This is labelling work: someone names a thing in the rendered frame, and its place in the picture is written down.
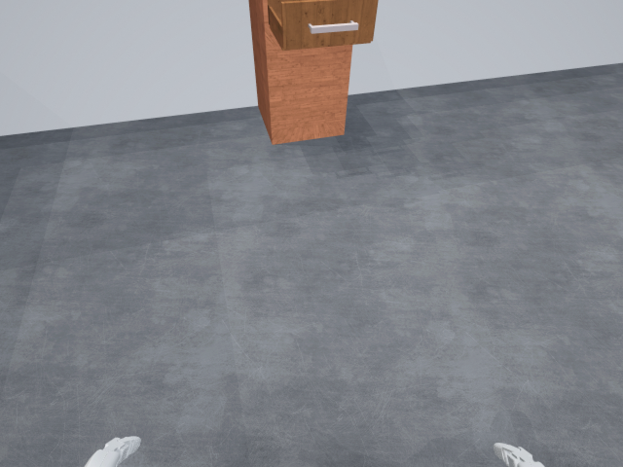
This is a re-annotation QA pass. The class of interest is drawer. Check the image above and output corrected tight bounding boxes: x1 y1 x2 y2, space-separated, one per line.
268 0 379 51

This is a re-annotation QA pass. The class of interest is cabinet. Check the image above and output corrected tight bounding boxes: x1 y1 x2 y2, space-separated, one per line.
248 0 352 145

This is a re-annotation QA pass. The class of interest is left robot hand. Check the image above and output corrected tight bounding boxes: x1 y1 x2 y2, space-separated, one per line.
85 436 141 467

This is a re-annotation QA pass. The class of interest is handle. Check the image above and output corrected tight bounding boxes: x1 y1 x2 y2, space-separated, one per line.
309 20 358 34

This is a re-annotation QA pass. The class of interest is right robot hand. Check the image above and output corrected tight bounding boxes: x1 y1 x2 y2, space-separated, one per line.
494 443 544 467

